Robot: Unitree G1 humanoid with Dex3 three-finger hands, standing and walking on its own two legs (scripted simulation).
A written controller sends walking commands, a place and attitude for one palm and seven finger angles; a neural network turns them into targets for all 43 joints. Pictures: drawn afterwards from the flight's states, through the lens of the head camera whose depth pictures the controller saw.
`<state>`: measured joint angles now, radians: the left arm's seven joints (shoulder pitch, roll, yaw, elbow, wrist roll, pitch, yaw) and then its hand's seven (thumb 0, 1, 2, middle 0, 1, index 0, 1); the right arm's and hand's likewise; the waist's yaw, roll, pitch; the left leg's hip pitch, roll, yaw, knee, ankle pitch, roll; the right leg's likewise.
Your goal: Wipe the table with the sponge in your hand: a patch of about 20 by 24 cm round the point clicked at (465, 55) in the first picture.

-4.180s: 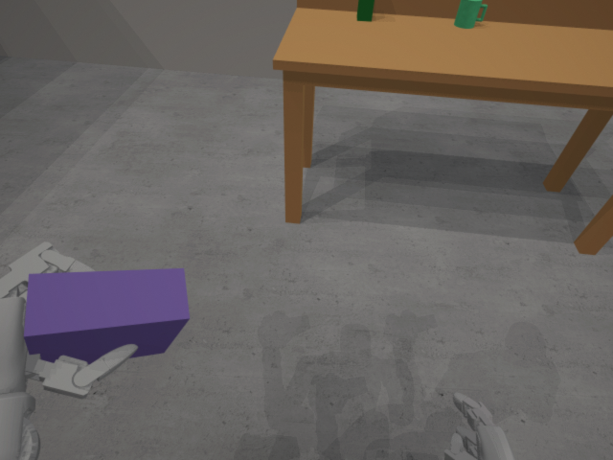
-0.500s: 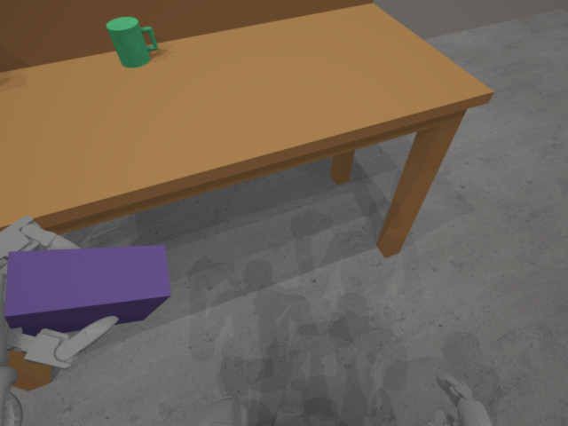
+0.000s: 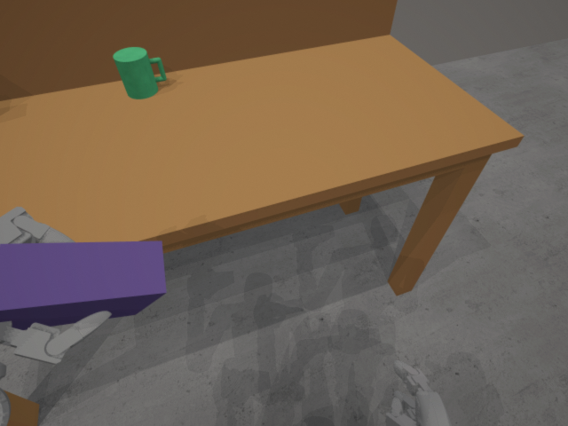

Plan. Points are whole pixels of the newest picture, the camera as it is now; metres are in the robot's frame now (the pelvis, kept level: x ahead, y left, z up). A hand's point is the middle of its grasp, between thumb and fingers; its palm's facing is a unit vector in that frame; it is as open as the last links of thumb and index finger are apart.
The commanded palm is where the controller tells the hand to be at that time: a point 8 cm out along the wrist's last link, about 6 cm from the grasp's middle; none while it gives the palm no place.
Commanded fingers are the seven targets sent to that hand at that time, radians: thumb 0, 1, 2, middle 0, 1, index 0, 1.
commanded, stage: take the last steps up to it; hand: left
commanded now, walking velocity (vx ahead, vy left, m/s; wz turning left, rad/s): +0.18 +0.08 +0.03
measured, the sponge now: (106, 285) +0.22 +0.21 +0.16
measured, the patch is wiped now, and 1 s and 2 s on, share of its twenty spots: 0.00 0.00 0.00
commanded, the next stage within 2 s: come to a stop and stand still in 0.26 s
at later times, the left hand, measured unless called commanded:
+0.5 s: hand (50, 218) +0.29 +0.29 +0.18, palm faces +0.43 -0.81 -0.39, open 9.6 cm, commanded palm +0.22 +0.32 +0.18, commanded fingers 0.00 0.10 1.30 -1.20 -1.60 -1.20 -1.60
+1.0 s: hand (66, 254) +0.25 +0.26 +0.17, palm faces +0.39 -0.82 -0.42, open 9.6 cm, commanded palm +0.20 +0.30 +0.18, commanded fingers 0.00 0.10 1.30 -1.20 -1.60 -1.20 -1.60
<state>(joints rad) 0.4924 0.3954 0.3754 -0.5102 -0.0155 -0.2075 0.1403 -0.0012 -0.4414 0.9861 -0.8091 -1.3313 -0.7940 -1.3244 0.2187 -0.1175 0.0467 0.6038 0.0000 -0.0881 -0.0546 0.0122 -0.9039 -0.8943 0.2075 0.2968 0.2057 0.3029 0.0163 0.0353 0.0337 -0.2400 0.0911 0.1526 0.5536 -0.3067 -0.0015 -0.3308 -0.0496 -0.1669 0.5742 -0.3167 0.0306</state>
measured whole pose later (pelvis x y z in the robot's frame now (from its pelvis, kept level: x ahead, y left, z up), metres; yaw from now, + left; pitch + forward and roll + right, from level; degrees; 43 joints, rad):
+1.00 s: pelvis +0.04 +0.02 +0.00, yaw +1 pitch -1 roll +0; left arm 0.50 0.37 0.35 -0.55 -0.02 -0.18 0.15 0.00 -0.44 0.99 -0.81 -1.33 -0.79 -1.33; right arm 0.20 -0.25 -0.01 0.59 0.00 -0.03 -0.08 0.01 -0.91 -0.89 0.20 0.30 0.20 0.30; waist -0.02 -0.01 0.04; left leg -0.24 0.03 0.05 0.54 -0.29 -0.01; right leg -0.32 -0.02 -0.13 0.54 -0.21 -0.04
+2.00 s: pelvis -0.01 +0.03 +0.00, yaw -2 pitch -2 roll -1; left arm 0.24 0.43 0.44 -0.28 -0.03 -0.23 0.10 0.00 -0.44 0.99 -0.81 -1.33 -0.79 -1.33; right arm 0.22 -0.20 0.01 0.60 0.00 -0.15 -0.02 0.01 -0.91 -0.89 0.20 0.30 0.20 0.30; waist 0.04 -0.01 0.07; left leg -0.28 0.03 0.06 0.52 -0.21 0.01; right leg -0.27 -0.01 -0.05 0.47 -0.17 0.00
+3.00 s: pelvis +0.09 +0.07 -0.02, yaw -2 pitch -1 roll +0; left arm 0.42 0.37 0.42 -0.49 -0.04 -0.23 0.12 0.00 -0.44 1.00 -0.80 -1.34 -0.79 -1.33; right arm 0.21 -0.19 -0.01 0.58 0.00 -0.09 -0.01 0.02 -0.91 -0.89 0.20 0.30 0.20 0.30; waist 0.00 -0.03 0.06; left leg -0.20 -0.04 0.10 0.67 -0.46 0.08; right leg -0.35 -0.05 0.00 0.95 -0.48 0.01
